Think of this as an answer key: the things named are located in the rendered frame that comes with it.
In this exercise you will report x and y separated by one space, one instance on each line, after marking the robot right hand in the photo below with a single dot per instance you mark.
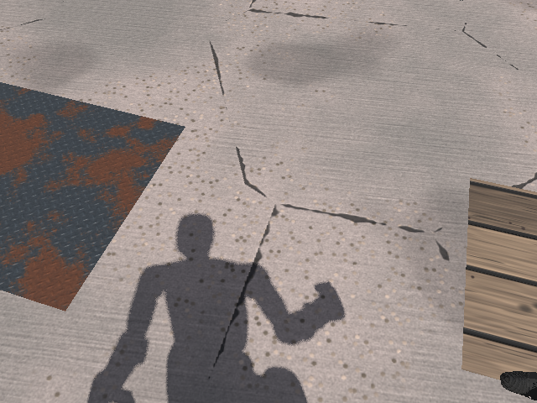
519 382

